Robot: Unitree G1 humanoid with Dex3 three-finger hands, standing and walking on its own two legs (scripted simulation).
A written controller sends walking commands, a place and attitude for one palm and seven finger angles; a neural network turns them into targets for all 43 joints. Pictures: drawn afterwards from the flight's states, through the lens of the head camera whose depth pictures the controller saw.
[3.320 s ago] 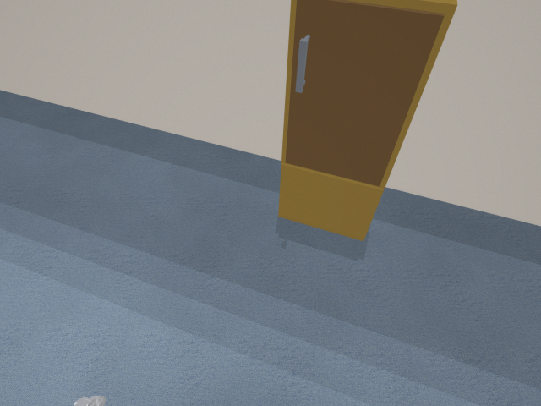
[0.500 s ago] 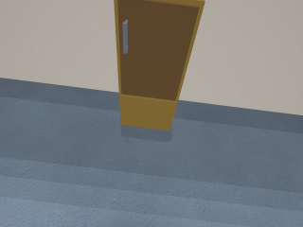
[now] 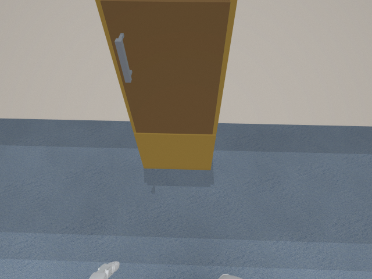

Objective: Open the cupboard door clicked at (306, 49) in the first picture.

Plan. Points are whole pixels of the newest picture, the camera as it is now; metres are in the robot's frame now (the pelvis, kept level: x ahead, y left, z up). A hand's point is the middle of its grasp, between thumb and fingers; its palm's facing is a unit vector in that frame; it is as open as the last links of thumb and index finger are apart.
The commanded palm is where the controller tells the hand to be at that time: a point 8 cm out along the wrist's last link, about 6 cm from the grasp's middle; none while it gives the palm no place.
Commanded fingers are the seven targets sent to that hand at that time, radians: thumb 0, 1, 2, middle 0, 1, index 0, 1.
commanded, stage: take the last steps up to it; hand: left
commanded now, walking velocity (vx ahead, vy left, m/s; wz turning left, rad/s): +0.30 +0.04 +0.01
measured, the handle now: (125, 58) +0.77 +0.22 +0.05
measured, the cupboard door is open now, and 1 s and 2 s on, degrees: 0 0 0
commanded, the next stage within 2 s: come to a stop and stand still in 0.32 s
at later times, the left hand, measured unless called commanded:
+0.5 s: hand out of the picture +0.14 +0.22 -0.17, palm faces +0.08 -0.98 -0.16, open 7.4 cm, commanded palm none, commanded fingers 0.00 0.90 0.90 -0.20 -0.30 -0.20 -0.30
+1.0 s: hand (115, 226) +0.27 +0.20 -0.14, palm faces +0.04 -0.96 -0.27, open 7.4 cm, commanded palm none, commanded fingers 0.00 0.90 0.90 -0.20 -0.30 -0.20 -0.30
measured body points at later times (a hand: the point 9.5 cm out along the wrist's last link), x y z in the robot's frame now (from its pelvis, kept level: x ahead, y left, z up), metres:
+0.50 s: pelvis +0.18 +0.05 +0.02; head +0.19 +0.07 +0.46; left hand +0.14 +0.28 -0.15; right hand +0.26 -0.18 -0.12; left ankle +0.21 +0.14 -0.72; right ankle +0.13 -0.08 -0.65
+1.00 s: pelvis +0.19 +0.01 +0.02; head +0.23 -0.02 +0.46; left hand +0.27 +0.25 -0.12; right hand +0.24 -0.23 -0.15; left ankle +0.14 +0.16 -0.65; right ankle +0.24 -0.08 -0.72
